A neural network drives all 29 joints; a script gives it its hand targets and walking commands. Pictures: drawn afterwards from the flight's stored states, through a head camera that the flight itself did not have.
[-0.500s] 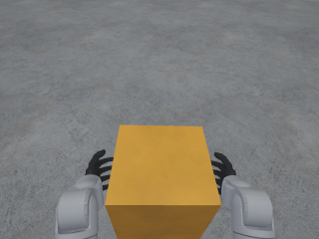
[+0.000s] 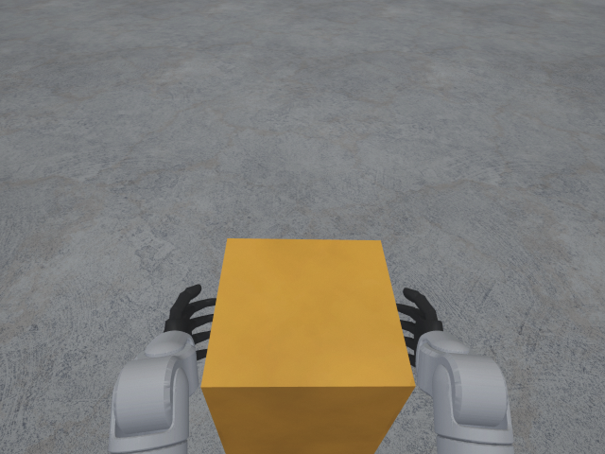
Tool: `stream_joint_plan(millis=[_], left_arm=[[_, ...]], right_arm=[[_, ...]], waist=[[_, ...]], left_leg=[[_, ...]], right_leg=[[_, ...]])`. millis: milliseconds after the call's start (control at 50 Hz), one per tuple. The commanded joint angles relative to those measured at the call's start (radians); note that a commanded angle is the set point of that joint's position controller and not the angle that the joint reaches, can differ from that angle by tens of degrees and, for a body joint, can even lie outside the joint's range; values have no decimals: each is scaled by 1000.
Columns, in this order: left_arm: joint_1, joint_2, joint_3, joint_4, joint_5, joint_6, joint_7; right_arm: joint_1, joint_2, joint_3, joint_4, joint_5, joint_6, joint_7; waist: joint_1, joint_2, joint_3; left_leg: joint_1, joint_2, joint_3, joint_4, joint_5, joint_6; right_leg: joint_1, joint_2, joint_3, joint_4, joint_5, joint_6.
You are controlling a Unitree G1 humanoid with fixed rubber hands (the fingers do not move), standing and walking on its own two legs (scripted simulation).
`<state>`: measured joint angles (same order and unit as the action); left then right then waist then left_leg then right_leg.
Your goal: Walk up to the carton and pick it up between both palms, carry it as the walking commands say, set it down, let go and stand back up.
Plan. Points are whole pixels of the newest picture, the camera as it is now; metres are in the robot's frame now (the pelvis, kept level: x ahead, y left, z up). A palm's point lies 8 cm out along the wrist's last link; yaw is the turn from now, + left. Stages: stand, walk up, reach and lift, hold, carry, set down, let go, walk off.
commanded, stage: carry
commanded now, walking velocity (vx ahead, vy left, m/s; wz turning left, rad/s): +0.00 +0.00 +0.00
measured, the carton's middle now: (302, 352) +0.29 +0.00 +0.00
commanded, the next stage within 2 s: hold in 1.04 s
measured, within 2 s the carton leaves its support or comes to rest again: neither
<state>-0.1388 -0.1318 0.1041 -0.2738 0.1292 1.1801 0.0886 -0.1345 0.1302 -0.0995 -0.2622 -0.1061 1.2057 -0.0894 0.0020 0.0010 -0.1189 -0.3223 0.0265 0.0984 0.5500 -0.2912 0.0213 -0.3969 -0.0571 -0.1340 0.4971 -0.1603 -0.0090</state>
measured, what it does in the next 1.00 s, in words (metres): stands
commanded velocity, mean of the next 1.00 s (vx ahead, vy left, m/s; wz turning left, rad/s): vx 0.00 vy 0.00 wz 0.00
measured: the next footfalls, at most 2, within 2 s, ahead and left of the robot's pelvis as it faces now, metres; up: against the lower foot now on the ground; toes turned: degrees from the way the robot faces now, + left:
none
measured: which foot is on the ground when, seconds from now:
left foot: down 0.00-1.00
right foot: down 0.00-1.00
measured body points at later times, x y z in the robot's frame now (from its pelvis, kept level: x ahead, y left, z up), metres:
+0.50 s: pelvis +0.01 +0.00 +0.00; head -0.01 +0.00 +0.45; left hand +0.29 +0.16 +0.06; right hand +0.28 -0.15 +0.05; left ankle +0.00 +0.10 -0.73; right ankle +0.06 -0.12 -0.73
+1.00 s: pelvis +0.01 +0.00 +0.00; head -0.01 +0.00 +0.45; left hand +0.28 +0.16 +0.05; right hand +0.28 -0.15 +0.05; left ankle +0.00 +0.10 -0.73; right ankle +0.06 -0.12 -0.73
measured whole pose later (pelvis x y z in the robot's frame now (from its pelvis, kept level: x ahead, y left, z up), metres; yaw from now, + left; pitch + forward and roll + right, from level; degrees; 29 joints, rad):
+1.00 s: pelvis +0.01 +0.00 +0.00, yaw +0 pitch +3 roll +0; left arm -0.10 -0.13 0.10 -0.16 0.13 1.00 0.08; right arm -0.11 0.13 -0.09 -0.14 -0.12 1.04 -0.08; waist -0.01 0.01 -0.12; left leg -0.31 0.02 0.09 0.55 -0.30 0.02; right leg -0.39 -0.06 -0.14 0.51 -0.18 -0.01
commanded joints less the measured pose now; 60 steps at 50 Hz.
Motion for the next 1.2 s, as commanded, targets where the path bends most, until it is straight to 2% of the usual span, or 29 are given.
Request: stream_joint_plan(millis=[0,100,140,160,360,460,480,500,660,760,1000,1020,1040,1060,1080,1100,1120,1140,1160,1180], left_arm=[[-479,-883,-621,-66,-365,-33,-235],[-489,-879,-606,-54,-352,-65,-234],[-480,-869,-583,-19,-332,-81,-233],[-488,-873,-598,-40,-341,-87,-232],[-466,-829,-551,2,-303,-146,-223],[-453,-816,-548,0,-297,-165,-215],[-460,-817,-558,-26,-306,-165,-214],[-453,-802,-539,-1,-290,-169,-213],[-437,-778,-536,-16,-288,-191,-205],[-426,-752,-516,3,-270,-203,-199],[-414,-723,-512,-18,-267,-217,-191],[-415,-722,-507,-5,-259,-219,-190],[-115,-618,-224,523,-53,-289,-182],[-235,-571,-267,345,-76,-401,-172],[-249,-603,-304,295,-94,-450,-174],[-295,-656,-371,208,-123,-485,-180],[-323,-720,-446,148,-155,-509,-187],[-390,-758,-514,82,-187,-532,-184],[-447,-778,-579,35,-220,-547,-184],[-460,-758,-598,20,-229,-556,-181]], right_arm=[[-547,801,647,-133,365,-55,246],[-562,802,637,-122,355,-85,247],[-545,795,611,-83,332,-101,246],[-554,797,625,-106,340,-106,245],[-542,769,587,-67,305,-164,236],[-523,752,577,-64,295,-181,229],[-525,758,592,-82,307,-181,228],[-520,747,571,-56,290,-185,227],[-508,724,566,-75,283,-208,216],[-488,704,539,-43,260,-218,210],[-483,680,537,-70,257,-234,199],[-480,680,528,-52,250,-235,199],[-170,542,221,439,15,-301,204],[-271,507,294,288,24,-407,203],[-319,563,352,227,44,-460,203],[-381,617,421,157,84,-497,210],[-424,654,490,83,128,-518,219],[-486,659,543,6,166,-536,230],[-481,659,564,-20,187,-542,228],[-482,625,564,-49,194,-546,220]], waist=[[-2,14,-274],[-4,9,-265],[-5,14,-275],[-6,19,-270],[-8,2,-269],[-9,14,-277],[-10,12,-280],[-10,10,-278],[-10,8,-277],[-9,7,-264],[-9,8,-261],[-9,12,-259],[-4,66,80],[-20,39,30],[-25,14,3],[-15,22,-78],[-20,25,-172],[-41,49,-267],[-72,51,-321],[-93,48,-337]], left_leg=[[66,130,-115,-90,184,13],[65,129,-117,-90,188,14],[68,129,-118,-89,194,16],[70,127,-117,-90,200,16],[61,123,-118,-87,191,18],[73,122,-116,-85,206,17],[68,123,-118,-86,206,17],[69,122,-117,-84,207,18],[69,121,-114,-83,199,19],[67,122,-115,-83,200,21],[59,122,-118,-89,168,22],[61,121,-116,-86,169,22],[58,-61,-228,-137,69,56],[99,-67,-227,-158,85,58],[149,-79,-226,-147,130,60],[182,-79,-231,-128,223,57],[253,-77,-243,-115,371,48],[314,-78,-250,-103,490,34],[321,-68,-262,-107,516,24],[348,-74,-262,-112,505,13]], right_leg=[[161,-103,111,-44,99,-12],[161,-103,111,-42,99,-11],[166,-102,111,-40,104,-11],[163,-104,111,-40,107,-10],[171,-103,108,-42,104,-10],[176,-104,107,-37,117,-10],[180,-104,106,-36,118,-10],[178,-106,108,-36,119,-10],[178,-105,107,-35,119,-10],[169,-105,106,-35,112,-10],[168,-106,107,-39,90,-13],[165,-106,108,-40,89,-13],[188,132,224,-67,-15,-61],[256,115,227,-67,16,-59],[242,116,231,-67,53,-37],[278,125,236,-52,135,-21],[315,144,237,-50,236,-9],[345,158,232,-49,301,3],[381,162,228,-47,323,10],[382,163,213,-60,319,24]])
